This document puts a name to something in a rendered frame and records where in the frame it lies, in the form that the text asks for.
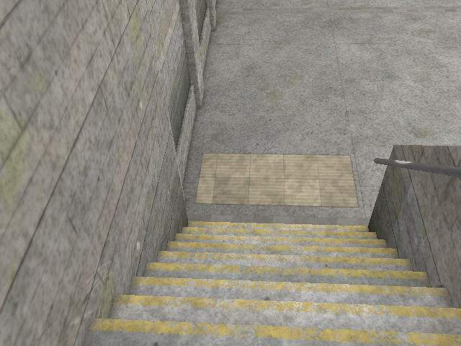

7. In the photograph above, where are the stairs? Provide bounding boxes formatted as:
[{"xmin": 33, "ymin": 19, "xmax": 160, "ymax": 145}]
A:
[{"xmin": 83, "ymin": 221, "xmax": 461, "ymax": 346}]

